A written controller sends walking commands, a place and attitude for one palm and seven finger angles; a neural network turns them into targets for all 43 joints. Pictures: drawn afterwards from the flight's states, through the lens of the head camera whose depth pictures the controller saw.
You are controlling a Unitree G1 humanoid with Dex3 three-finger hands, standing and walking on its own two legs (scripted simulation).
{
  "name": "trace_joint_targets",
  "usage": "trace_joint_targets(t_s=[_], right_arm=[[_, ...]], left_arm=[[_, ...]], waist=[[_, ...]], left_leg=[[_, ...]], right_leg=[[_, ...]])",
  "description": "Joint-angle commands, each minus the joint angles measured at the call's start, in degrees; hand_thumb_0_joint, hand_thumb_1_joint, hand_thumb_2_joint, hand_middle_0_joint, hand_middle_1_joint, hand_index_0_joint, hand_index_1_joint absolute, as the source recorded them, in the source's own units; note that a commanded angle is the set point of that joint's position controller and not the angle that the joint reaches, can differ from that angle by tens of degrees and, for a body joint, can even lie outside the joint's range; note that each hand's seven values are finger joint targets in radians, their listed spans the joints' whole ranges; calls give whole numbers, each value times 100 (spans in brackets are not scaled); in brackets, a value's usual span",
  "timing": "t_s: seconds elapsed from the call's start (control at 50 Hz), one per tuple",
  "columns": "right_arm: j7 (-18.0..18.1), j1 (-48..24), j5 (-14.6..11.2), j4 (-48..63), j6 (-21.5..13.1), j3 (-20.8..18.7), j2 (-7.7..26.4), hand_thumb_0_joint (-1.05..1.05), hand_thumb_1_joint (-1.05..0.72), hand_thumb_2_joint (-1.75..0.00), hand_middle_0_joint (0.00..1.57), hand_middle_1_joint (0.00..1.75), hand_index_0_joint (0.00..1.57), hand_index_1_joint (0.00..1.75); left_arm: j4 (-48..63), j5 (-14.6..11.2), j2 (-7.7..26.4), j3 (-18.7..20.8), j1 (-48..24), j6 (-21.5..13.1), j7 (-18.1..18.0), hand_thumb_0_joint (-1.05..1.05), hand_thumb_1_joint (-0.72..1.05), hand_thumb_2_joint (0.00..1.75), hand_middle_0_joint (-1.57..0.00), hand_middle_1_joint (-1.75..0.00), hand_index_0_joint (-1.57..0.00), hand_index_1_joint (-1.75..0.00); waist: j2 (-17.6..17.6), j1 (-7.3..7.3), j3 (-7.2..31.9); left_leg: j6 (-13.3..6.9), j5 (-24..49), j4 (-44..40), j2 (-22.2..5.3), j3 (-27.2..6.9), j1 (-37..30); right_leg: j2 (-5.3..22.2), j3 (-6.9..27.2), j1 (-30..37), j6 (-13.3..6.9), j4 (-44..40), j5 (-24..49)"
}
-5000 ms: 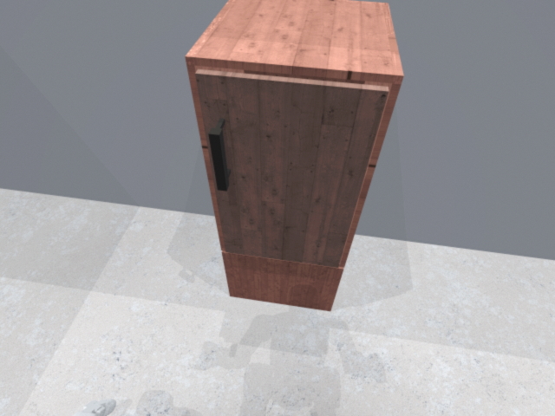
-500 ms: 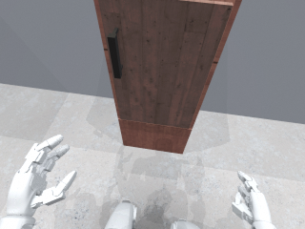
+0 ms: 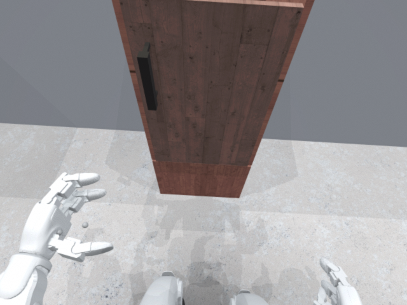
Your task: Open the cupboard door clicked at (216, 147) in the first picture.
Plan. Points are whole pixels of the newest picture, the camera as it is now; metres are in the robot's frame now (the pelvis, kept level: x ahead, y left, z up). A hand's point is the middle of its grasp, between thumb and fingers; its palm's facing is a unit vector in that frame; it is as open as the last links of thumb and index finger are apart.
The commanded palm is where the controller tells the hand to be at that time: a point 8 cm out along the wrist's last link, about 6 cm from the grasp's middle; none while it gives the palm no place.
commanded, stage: raise the hand with hooked fingers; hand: left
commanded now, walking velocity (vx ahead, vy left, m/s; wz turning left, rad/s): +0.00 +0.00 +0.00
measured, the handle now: (150, 78) +0.60 +0.16 +0.07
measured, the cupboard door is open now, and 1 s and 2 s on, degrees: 0 0 0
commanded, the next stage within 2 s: move the hooked fingers beside the handle in 1.04 s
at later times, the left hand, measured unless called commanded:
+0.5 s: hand (41, 187) +0.29 +0.29 +0.09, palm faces +0.03 -1.00 -0.07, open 13.9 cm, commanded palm +0.26 +0.33 +0.09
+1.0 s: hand (63, 186) +0.29 +0.25 +0.09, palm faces +0.00 -1.00 -0.06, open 14.0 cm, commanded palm +0.27 +0.31 +0.09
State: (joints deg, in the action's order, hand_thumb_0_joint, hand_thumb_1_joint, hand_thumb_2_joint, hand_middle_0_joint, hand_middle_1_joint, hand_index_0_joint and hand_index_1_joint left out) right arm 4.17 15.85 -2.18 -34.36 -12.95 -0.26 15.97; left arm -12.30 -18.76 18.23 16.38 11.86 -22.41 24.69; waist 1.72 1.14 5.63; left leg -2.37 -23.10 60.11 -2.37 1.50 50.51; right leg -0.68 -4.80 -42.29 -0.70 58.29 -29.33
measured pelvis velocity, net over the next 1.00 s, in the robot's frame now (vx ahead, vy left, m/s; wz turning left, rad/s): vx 0.01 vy -0.02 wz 0.01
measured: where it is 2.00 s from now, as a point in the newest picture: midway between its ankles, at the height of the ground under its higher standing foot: outside the picture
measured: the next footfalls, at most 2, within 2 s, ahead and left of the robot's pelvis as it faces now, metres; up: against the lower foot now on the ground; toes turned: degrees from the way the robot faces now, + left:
none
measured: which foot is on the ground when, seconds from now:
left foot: down 0.00-1.00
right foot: down 0.00-1.00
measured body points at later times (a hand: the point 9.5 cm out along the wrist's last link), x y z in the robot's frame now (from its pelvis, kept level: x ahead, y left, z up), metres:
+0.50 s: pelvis +0.01 +0.01 +0.02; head +0.06 +0.03 +0.47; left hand +0.28 +0.34 +0.10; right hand +0.17 -0.23 -0.05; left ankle +0.06 +0.09 -0.67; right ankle -0.01 -0.12 -0.67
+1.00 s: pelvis +0.01 -0.02 +0.02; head +0.06 -0.01 +0.47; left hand +0.29 +0.31 +0.10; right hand +0.16 -0.27 -0.06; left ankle +0.06 +0.09 -0.67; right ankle -0.01 -0.12 -0.67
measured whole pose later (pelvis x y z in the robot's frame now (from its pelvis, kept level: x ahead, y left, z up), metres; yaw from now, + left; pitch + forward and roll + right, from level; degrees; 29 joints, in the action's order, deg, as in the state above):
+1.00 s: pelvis +0.01 -0.02 +0.02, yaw +1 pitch +10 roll -2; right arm 4.3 16.3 -2.6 -32.5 -9.8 2.1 15.9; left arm -24.5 -20.5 23.9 23.7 -0.8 -17.9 29.8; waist 2.0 1.1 4.9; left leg -1.0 -20.3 52.0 -2.7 0.8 41.8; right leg -1.6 -5.2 -33.6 -1.8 49.9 -26.4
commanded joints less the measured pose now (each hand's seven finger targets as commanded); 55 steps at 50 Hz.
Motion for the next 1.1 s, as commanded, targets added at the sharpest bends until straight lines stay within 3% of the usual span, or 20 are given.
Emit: trace_joint_targets(t_s=[0.0, 0.06, 0.18, 0.24, 0.3, 0.38, 0.46, 0.52, 0.56, 0.62, 0.7, 0.76, 0.86, 0.94, 1.08], right_arm=[[45, -206, 1, 1006, -374, -233, 743, 0, -90, -90, 20, 30, 20, 30], [15, -222, 1, 958, -280, -209, 737, 0, -90, -90, 20, 30, 20, 30], [17, -148, -55, 1073, -99, -154, 864, 0, -90, -90, 20, 30, 20, 30], [54, -171, -56, 1117, -106, -159, 875, 0, -90, -90, 20, 30, 20, 30], [61, -178, -15, 1112, -113, -113, 859, 0, -90, -90, 20, 30, 20, 30], [62, -129, 32, 997, -106, -91, 867, 0, -90, -90, 20, 30, 20, 30], [101, -151, -39, 946, -26, -90, 892, 0, -90, -90, 20, 30, 20, 30], [119, -119, -69, 991, 0, -92, 927, 0, -90, -90, 20, 30, 20, 30], [110, -109, -74, 1041, -8, -109, 916, 0, -90, -90, 20, 30, 20, 30], [62, -72, -52, 1060, -19, -131, 914, 0, -90, -90, 20, 30, 20, 30], [12, -60, -16, 1033, -24, -139, 893, 0, -90, -90, 20, 30, 20, 30], [11, -72, -27, 1004, -14, -144, 859, 0, -90, -90, 20, 30, 20, 30], [41, -95, -58, 991, 8, -132, 845, 0, -90, -90, 20, 30, 20, 30], [67, -99, -70, 982, 8, -128, 843, 0, -90, -90, 20, 30, 20, 30], [72, -107, -65, 958, 17, -105, 838, 0, -90, -90, 20, 30, 20, 30]], left_arm=[[1808, -318, 1455, 1034, -708, -379, -267, 0, -36, 36, -29, -111, -29, -111], [1424, -324, 1237, 971, -670, -301, -455, 0, -43, 33, -29, -115, -29, -115], [486, -131, 1118, 491, -1274, 364, 26, 0, -50, 30, -30, -120, -30, -120], [762, -167, 1442, 701, -1685, 412, 208, 0, -50, 30, -30, -120, -30, -120], [1011, -242, 1839, 1084, -2043, 218, 175, 0, -50, 30, -30, -120, -30, -120], [764, -264, 2022, 1324, -2156, 22, 102, 0, -50, 30, -30, -120, -30, -120], [17, -253, 1901, 1160, -2298, 285, 325, 0, -50, 30, -30, -120, -30, -120], [-207, -265, 2046, 1164, -2495, 522, 552, 0, -50, 30, -30, -120, -30, -120], [-231, -329, 1913, 1086, -2317, 579, 641, 0, -50, 30, -30, -120, -30, -120], [-173, -420, 1994, 1229, -2251, 461, 659, 0, -50, 30, -30, -120, -30, -120], [33, -405, 2196, 1457, -2381, 139, 457, 0, -50, 30, -30, -120, -30, -120], [57, -365, 2126, 1421, -2384, 15, 367, 0, -50, 30, -30, -120, -30, -120], [12, -321, 2098, 1285, -2384, 71, 427, 0, -50, 30, -30, -120, -30, -120], [-101, -397, 2092, 1315, -2337, 126, 493, 0, -50, 30, -30, -120, -30, -120], [-340, -416, 2051, 1281, -2466, 126, 517, 0, -50, 30, -30, -120, -30, -120]], waist=[[666, -223, 1783], [548, -140, 1322], [386, 48, 859], [505, -4, 1335], [650, -78, 1537], [777, -112, 1452], [653, -30, 1139], [549, -60, 1238], [341, -80, 1317], [140, -108, 1367], [401, -131, 1399], [539, -103, 1343], [550, -39, 1334], [248, -29, 1321], [179, -32, 1151]], left_leg=[[123, 1012, -1331, 28, -658, -2502], [168, 888, -1455, -3, -714, -2429], [146, 519, -1601, 38, -717, -2236], [146, 858, -1580, 54, -693, -2609], [221, 1189, -1624, 33, -787, -2959], [289, 1308, -1690, 3, -881, -3105], [197, 841, -1794, 45, -754, -2789], [152, 894, -1816, 89, -672, -2756], [110, 1059, -1770, 116, -605, -2740], [81, 1237, -1650, 157, -497, -2614], [80, 1207, -1592, 176, -442, -2561], [69, 1100, -1584, 171, -400, -2547], [28, 968, -1543, 180, -336, -2447], [5, 1107, -1472, 198, -290, -2343], [3, 1089, -1360, 209, -255, -2152]], right_leg=[[-178, 48, 131, -118, -920, 967], [-194, -31, 70, -96, -1002, 956], [-222, -14, 47, -94, -1240, 900], [-211, 10, 230, -99, -1312, 1048], [-256, -11, 275, -156, -1278, 1125], [-264, -14, 224, -173, -1277, 1131], [-214, 18, 295, -128, -1466, 1020], [-216, 36, 487, -134, -1570, 1094], [-216, 43, 596, -119, -1620, 1234], [-236, 89, 709, -108, -1615, 1429], [-233, 165, 727, -119, -1558, 1368], [-207, 199, 692, -96, -1566, 1293], [-177, 304, 763, -55, -1658, 1252], [-167, 377, 898, -14, -1696, 1489], [-137, 527, 912, 3, -1709, 1501]])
